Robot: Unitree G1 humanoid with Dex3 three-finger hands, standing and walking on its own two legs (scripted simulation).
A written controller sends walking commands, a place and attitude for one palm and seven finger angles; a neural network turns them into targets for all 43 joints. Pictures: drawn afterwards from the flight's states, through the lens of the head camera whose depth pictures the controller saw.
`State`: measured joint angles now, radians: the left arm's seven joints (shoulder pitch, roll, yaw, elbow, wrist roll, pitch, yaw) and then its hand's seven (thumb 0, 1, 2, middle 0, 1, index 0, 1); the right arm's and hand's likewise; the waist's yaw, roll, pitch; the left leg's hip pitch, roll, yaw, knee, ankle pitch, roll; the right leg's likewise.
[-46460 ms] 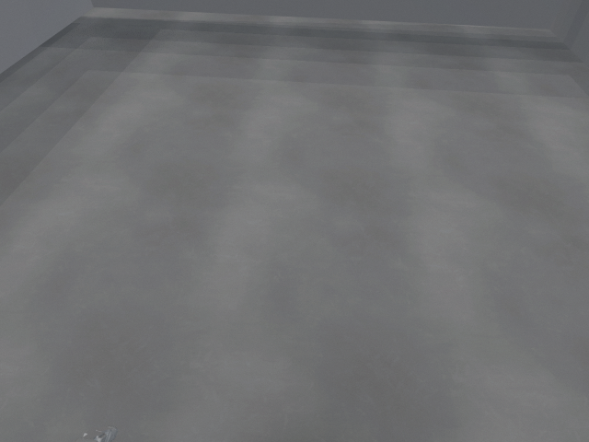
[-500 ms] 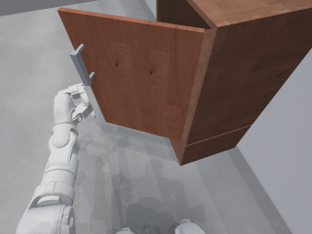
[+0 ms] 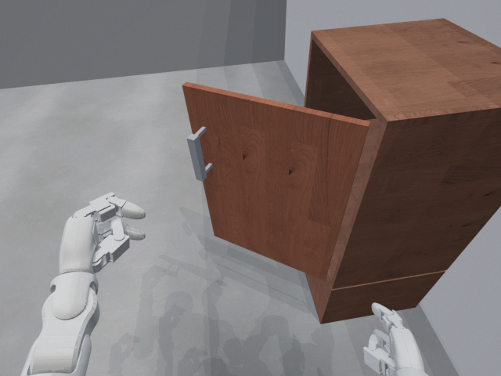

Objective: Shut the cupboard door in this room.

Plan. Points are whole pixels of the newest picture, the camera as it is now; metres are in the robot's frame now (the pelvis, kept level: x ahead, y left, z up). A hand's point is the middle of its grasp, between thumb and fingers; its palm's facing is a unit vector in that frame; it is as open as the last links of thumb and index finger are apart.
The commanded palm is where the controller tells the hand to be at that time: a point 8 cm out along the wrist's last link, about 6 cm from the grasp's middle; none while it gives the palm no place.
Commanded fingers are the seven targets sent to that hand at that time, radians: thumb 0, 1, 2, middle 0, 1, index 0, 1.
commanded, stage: draw the hand back to the body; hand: left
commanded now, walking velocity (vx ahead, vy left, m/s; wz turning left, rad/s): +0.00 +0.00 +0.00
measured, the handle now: (201, 154) +0.63 +0.19 -0.02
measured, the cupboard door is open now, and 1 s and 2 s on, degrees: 55 55 55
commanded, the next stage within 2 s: step back with the hand held close in 0.74 s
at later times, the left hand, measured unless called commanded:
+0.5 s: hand (33, 268) +0.19 +0.28 +0.17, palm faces +0.50 -0.75 -0.44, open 7.0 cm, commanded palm +0.15 +0.30 +0.18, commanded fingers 0.00 0.90 0.90 -0.20 -0.30 -0.20 -0.30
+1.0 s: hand (40, 275) +0.19 +0.27 +0.16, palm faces +0.45 -0.76 -0.46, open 7.4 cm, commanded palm +0.12 +0.30 +0.18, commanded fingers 0.00 0.90 0.90 -0.20 -0.30 -0.20 -0.30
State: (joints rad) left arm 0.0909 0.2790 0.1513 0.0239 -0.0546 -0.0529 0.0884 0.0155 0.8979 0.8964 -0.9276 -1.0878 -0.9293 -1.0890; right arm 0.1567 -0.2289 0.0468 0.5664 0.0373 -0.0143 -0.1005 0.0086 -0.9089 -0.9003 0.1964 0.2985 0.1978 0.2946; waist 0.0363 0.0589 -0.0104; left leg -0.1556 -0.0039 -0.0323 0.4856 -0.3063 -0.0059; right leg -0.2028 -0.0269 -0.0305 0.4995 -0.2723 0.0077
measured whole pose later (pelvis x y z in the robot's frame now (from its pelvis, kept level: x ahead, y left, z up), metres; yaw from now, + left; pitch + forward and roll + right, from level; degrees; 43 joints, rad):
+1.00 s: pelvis -0.01 +0.00 +0.00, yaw +1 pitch -1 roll -1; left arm 0.48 0.35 0.38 -0.36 -0.05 -0.13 0.12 0.01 0.89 0.90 -0.21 -0.30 -0.21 -0.30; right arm 0.19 -0.24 0.01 0.62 0.01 -0.05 -0.08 0.01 -0.91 -0.90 0.20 0.30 0.20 0.30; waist 0.01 0.10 -0.01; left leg -0.18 0.01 -0.06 0.49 -0.29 -0.01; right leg -0.19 -0.01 -0.06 0.43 -0.22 0.00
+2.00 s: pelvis -0.12 -0.01 -0.02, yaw +7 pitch -1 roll -1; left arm 0.54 0.47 0.48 -0.47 0.01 -0.28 0.16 0.01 0.89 0.90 -0.21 -0.30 -0.21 -0.30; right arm 0.25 -0.22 -0.02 0.60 0.02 -0.08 -0.08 0.01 -0.91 -0.90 0.20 0.30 0.20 0.30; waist -0.05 0.00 0.02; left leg -0.49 0.04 -0.02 0.70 -0.27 0.02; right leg -0.45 0.02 0.00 0.61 -0.16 0.01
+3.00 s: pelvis -0.36 +0.04 -0.03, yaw +9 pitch -6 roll -5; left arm 0.35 0.49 0.45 -0.53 -0.06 -0.13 0.13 0.01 0.89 0.90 -0.21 -0.30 -0.21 -0.30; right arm 0.27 -0.15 -0.02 0.67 0.00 -0.09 -0.03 0.01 -0.91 -0.90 0.20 0.30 0.20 0.29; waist -0.07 -0.02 0.03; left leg -0.56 0.08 0.15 0.55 -0.27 -0.07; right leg -0.31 0.10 -0.13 1.02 -0.62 -0.07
